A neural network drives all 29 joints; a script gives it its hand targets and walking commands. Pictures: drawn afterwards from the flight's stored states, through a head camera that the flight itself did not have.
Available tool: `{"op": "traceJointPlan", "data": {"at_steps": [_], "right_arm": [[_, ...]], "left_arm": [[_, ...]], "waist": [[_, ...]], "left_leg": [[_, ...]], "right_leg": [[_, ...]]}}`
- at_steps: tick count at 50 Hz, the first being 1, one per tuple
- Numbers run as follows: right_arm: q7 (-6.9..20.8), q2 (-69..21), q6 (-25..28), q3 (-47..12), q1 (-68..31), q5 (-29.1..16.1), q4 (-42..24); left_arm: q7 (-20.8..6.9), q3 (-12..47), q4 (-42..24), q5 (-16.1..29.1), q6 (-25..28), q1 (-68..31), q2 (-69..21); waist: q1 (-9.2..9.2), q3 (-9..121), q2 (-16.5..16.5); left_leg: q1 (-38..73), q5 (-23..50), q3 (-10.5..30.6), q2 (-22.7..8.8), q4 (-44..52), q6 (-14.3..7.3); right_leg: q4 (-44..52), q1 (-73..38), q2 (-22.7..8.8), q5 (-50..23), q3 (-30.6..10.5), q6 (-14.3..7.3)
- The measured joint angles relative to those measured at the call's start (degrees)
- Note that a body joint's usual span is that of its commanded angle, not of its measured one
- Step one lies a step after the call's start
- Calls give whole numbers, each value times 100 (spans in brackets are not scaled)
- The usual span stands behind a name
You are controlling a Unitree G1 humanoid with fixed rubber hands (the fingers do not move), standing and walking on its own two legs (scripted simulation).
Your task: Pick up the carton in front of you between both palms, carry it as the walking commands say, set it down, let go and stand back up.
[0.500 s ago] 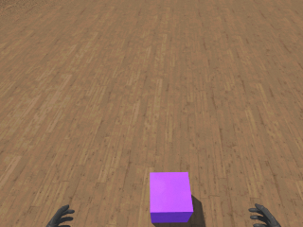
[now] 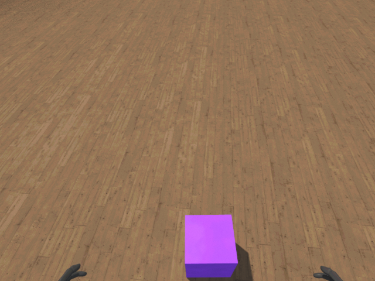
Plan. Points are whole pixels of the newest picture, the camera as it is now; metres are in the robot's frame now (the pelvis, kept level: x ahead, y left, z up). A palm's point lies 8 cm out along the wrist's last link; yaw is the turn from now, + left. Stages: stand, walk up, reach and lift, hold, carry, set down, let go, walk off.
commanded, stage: stand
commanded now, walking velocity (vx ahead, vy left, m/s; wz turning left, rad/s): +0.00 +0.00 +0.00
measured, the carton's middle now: (208, 246) +0.39 -0.06 -0.65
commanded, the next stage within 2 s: none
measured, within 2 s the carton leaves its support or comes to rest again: neither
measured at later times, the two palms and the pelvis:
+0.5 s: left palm out of the picture +0.08 +0.31 -0.10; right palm out of the picture +0.08 -0.30 -0.10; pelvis -0.01 +0.00 +0.00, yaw +0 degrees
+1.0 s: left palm out of the picture +0.08 +0.31 -0.10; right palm out of the picture +0.07 -0.31 -0.10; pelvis -0.02 +0.00 +0.00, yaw -1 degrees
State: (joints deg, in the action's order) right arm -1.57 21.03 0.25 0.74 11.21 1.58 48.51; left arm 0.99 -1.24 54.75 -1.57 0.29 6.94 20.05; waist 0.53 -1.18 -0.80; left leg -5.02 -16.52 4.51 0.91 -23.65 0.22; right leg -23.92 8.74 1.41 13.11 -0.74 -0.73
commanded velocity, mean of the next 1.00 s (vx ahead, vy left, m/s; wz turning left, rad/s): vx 0.00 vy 0.00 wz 0.00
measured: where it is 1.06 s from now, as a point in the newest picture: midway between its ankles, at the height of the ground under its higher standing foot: outside the picture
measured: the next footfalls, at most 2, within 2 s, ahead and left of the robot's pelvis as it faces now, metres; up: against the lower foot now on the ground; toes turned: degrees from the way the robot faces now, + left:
none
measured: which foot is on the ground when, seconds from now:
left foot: down 0.00-1.00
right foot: down 0.00-1.00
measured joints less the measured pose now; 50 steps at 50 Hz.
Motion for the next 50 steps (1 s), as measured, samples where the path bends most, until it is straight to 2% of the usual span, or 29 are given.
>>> {"op": "traceJointPlan", "data": {"at_steps": [21,50], "right_arm": [[36,68,33,-42,-94,-25,471],[65,134,44,-63,-244,-67,803]], "left_arm": [[-47,38,430,36,29,-16,98],[-66,75,634,84,46,-124,186]], "waist": [[10,-42,15],[-13,-69,26]], "left_leg": [[50,215,-53,-5,229,3],[86,318,-104,-26,381,14]], "right_leg": [[215,-33,-14,-221,-55,12],[338,-42,-9,-325,-113,16]]}}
